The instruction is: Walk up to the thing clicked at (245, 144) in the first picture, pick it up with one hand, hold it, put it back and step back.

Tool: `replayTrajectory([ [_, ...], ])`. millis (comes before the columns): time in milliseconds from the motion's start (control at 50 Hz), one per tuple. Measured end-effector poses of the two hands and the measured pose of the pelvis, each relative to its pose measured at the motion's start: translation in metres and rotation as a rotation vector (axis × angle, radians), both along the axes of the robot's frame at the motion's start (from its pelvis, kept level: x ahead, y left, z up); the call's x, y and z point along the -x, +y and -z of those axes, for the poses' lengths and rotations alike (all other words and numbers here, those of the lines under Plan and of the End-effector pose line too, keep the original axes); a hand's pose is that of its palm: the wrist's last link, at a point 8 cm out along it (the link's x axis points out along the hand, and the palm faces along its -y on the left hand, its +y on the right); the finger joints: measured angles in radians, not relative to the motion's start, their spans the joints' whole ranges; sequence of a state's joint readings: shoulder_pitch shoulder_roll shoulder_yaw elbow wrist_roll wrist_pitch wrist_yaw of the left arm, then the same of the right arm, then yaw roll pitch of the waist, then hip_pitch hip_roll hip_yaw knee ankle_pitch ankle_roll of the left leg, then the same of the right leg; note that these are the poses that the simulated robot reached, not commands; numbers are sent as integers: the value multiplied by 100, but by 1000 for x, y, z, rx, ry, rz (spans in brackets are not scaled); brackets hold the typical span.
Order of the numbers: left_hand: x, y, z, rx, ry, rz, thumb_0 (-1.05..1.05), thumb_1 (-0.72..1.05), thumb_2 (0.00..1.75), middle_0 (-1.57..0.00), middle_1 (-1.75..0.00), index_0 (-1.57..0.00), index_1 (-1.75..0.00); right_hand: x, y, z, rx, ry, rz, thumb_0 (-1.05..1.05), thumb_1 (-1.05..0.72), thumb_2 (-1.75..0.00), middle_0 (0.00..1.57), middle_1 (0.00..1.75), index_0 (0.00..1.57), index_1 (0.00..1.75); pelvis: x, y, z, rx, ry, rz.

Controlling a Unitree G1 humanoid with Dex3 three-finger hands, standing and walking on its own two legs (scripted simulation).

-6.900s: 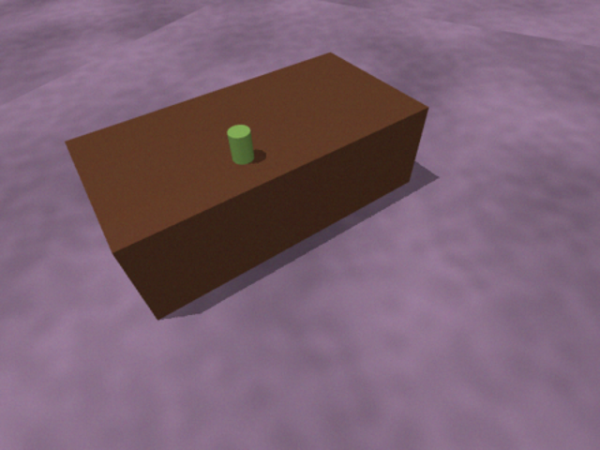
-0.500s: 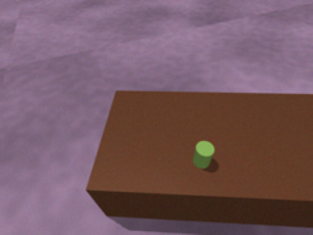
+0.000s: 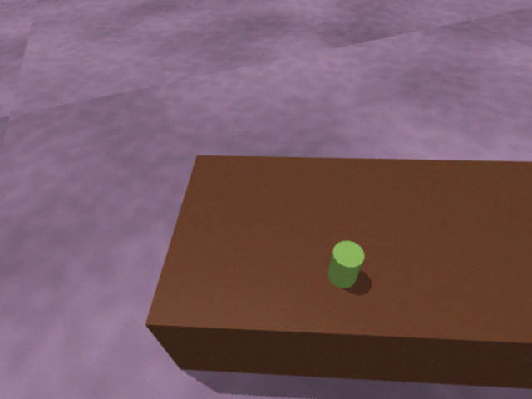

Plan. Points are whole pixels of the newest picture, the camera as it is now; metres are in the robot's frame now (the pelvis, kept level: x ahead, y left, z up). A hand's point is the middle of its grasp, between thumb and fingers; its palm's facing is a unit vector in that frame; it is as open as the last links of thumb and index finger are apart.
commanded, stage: stand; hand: right
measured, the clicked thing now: (345, 264) +0.51 -0.18 -0.31
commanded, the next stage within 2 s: go down in 0.20 s
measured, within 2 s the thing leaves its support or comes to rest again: neither
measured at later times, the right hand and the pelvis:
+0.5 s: hand out of the picture +0.14 -0.24 -0.15, palm faces +0.06 +0.95 -0.31, open 10.0 cm; pelvis -0.02 +0.00 -0.01, yaw +0 degrees
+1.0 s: hand out of the picture +0.15 -0.26 -0.15, palm faces +0.08 +0.94 -0.33, open 17.1 cm; pelvis +0.00 +0.00 -0.04, yaw +0 degrees
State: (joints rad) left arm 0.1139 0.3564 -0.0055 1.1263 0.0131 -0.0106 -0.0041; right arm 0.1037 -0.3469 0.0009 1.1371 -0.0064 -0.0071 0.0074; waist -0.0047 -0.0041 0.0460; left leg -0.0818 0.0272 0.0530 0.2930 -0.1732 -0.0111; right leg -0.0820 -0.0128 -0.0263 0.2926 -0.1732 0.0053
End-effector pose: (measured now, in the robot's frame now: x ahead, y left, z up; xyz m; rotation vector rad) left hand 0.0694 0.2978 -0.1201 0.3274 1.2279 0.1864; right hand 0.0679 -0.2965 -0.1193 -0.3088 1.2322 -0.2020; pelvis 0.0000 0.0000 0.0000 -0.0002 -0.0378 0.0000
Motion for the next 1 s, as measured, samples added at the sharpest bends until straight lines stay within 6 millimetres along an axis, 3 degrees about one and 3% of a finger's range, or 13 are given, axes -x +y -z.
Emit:
replayTrajectory([
  [320,3,1,0,-1,11,-2,0,91,90,-20,-29,-20,-30,3,1,1,-1,12,2,0,-91,-89,20,29,20,30,0,1,0,-1,2,0],
  [400,-24,-6,-2,23,-158,-29,1,84,83,-15,-23,-15,-24,-20,9,-1,-17,-105,10,1,-84,-83,15,24,16,24,9,0,5,-1,28,-6],
  [500,-67,-11,-10,25,-339,-38,1,62,60,-8,-13,-8,-14,-56,12,0,-22,-153,28,1,-61,-60,9,14,10,14,19,1,13,-2,84,3],
  [560,-78,-11,-13,19,-382,-29,1,47,45,-6,-10,-6,-10,-71,9,-1,-25,-162,34,1,-45,-45,8,10,8,11,21,2,17,-3,114,3],
  [640,-73,-10,-20,18,-410,-22,0,25,29,-5,-7,-6,-7,-72,5,-4,-37,-140,26,0,-24,-29,7,7,7,7,15,3,19,-6,131,0],
  [800,-48,-7,-7,1,-347,-37,0,-19,12,-6,-5,-6,-6,-59,-3,0,-9,-81,29,0,17,-13,5,6,5,6,10,2,27,-12,158,-1],
  [1000,-74,-16,-14,-39,-463,1,-1,-47,7,-7,-5,-6,-6,-71,-6,-1,-3,-164,45,0,45,-5,4,6,5,6,1,0,36,-15,185,5],
])
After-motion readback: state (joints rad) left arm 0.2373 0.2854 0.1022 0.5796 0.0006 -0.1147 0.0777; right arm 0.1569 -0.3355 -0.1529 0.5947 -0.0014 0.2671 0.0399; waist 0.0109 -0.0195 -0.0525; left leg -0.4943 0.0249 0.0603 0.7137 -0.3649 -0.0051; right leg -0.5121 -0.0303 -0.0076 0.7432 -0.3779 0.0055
